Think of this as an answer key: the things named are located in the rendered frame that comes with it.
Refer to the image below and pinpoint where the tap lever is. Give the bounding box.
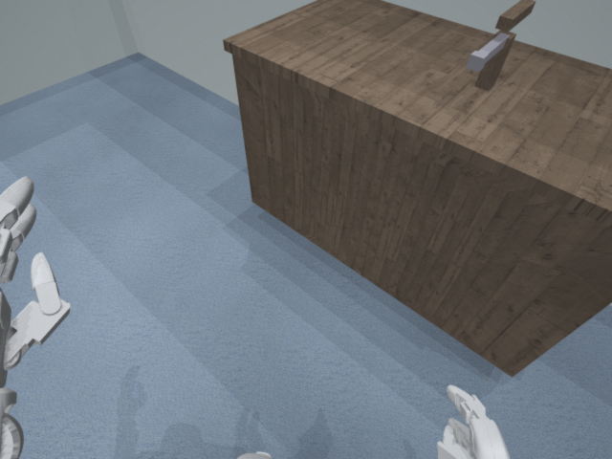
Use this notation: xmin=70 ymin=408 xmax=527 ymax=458
xmin=466 ymin=33 xmax=510 ymax=73

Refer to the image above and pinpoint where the counter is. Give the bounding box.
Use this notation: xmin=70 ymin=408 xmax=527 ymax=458
xmin=223 ymin=0 xmax=612 ymax=377

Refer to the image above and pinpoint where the robot right hand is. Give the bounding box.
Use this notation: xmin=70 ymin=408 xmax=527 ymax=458
xmin=437 ymin=385 xmax=510 ymax=459

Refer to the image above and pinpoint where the robot left forearm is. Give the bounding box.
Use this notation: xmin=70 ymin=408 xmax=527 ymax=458
xmin=0 ymin=387 xmax=24 ymax=459

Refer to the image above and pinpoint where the robot left hand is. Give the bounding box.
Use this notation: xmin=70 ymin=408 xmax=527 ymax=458
xmin=0 ymin=177 xmax=70 ymax=388

